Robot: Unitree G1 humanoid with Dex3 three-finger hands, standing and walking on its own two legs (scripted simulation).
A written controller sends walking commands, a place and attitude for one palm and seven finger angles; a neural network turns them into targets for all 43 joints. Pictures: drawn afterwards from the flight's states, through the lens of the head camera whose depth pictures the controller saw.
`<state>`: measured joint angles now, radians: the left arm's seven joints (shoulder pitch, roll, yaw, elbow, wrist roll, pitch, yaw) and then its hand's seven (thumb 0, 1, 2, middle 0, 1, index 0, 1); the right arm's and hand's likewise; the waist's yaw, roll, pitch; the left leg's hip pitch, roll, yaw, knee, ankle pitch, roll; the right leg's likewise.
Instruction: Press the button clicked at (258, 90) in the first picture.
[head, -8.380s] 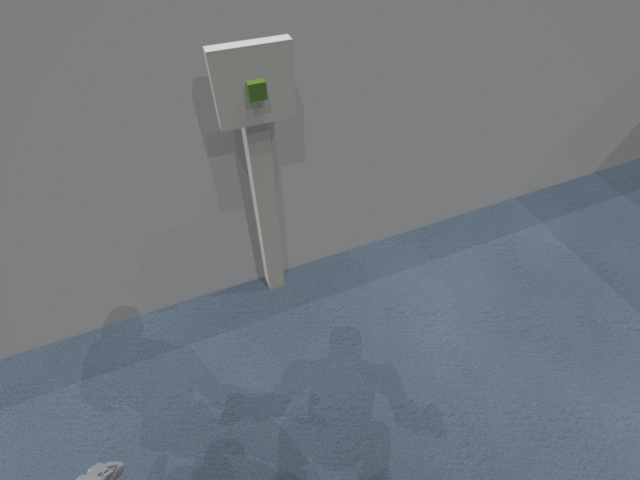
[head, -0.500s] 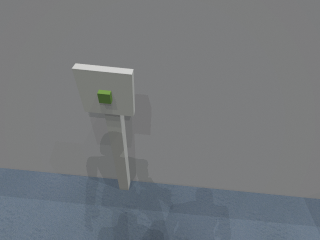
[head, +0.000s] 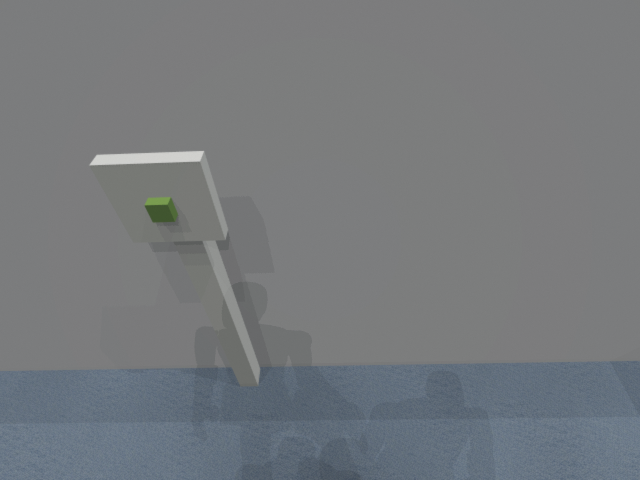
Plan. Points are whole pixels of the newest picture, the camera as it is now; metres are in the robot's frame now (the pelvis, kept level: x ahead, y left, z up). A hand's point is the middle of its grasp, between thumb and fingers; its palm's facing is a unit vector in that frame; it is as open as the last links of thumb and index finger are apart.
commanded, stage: come to a stop and stand still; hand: left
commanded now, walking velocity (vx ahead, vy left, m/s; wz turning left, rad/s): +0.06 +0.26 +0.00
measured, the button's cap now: (162, 208) +0.52 +0.32 +0.04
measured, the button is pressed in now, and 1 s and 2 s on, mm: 0 0 0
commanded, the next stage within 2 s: look again from close up in 1.54 s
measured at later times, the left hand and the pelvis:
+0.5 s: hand out of the picture -0.02 +0.26 -0.18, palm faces +0.09 -0.96 -0.26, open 7.4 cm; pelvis -0.01 +0.07 -0.01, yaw +2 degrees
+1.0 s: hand out of the picture +0.05 +0.25 -0.18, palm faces -0.01 -0.98 -0.22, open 7.4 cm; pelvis +0.02 +0.07 -0.01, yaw +0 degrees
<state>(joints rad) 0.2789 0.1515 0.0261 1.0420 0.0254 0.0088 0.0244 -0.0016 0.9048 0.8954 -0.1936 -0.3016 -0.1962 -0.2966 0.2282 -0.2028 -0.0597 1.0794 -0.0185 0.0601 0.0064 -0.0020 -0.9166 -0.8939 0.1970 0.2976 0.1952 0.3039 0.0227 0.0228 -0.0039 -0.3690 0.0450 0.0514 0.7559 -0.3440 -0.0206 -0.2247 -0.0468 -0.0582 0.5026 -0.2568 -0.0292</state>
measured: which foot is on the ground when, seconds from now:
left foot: up 0.00-0.36, down 0.38-1.00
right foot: down 0.00-1.00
